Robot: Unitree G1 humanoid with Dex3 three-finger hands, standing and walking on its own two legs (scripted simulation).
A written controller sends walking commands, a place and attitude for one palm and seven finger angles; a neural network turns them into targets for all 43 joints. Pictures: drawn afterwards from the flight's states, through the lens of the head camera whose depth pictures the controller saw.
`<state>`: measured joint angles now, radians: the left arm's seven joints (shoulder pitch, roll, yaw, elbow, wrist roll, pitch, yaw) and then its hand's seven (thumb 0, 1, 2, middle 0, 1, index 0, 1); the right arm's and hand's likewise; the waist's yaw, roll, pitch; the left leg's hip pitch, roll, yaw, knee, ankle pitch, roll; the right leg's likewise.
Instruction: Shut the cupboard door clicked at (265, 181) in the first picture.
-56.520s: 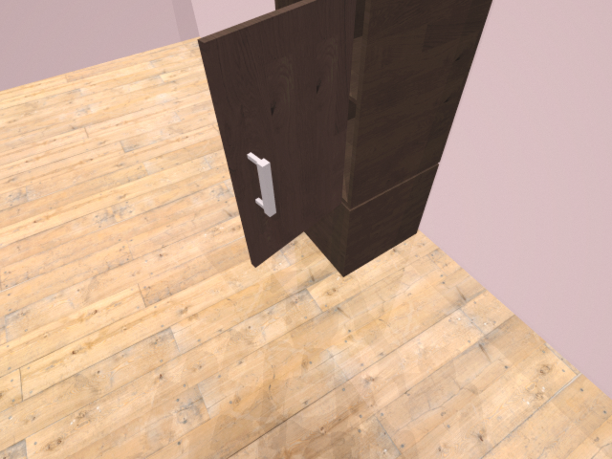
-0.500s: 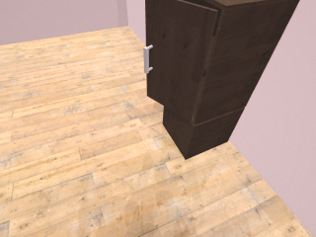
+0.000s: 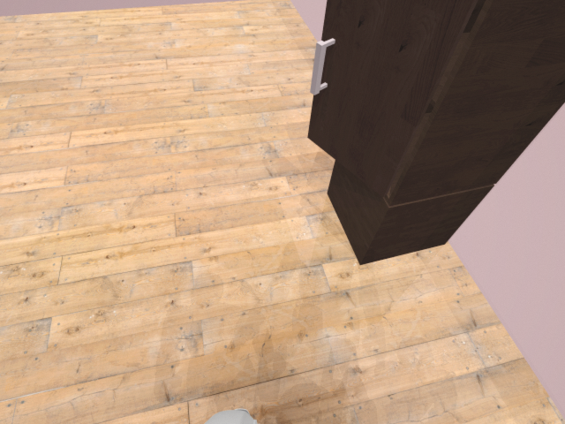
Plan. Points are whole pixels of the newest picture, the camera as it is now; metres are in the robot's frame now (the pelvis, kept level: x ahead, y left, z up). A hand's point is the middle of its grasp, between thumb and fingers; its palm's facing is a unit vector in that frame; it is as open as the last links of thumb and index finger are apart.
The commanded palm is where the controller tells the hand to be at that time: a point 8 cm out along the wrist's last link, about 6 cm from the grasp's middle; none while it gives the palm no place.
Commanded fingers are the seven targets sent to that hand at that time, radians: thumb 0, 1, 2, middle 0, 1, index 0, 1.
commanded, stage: walk to a spot facing it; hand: left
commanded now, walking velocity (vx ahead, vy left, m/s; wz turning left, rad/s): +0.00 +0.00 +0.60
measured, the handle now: (322, 67) +0.97 -0.07 -0.04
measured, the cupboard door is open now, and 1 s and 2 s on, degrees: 25 25 25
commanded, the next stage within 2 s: turn to face it in 1.98 s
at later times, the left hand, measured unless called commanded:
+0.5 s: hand out of the picture +0.08 +0.24 -0.14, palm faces +0.28 -0.91 -0.29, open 7.4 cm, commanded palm none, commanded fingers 0.00 0.90 0.90 -0.20 -0.30 -0.20 -0.30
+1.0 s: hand out of the picture -0.07 +0.10 -0.15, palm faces +0.66 -0.72 -0.24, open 7.4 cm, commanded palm none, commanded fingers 0.00 0.90 0.90 -0.20 -0.30 -0.20 -0.30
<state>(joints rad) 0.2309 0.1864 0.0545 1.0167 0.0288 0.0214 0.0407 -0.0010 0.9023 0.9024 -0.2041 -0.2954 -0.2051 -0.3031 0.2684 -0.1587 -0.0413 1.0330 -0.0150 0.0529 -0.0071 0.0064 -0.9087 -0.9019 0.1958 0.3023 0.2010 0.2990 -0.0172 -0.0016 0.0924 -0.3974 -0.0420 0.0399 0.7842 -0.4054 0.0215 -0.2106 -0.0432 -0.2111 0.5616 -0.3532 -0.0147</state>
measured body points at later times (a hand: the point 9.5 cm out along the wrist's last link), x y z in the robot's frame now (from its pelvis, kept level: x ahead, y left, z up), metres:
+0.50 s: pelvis +0.02 -0.01 +0.01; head +0.08 +0.01 +0.46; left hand +0.06 +0.28 -0.12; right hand +0.14 -0.25 -0.13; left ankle +0.02 +0.10 -0.73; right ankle +0.05 -0.16 -0.69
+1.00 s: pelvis +0.06 -0.04 +0.01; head +0.10 -0.02 +0.46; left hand -0.10 +0.13 -0.13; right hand +0.30 -0.18 -0.14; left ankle -0.04 +0.06 -0.66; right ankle +0.06 -0.15 -0.73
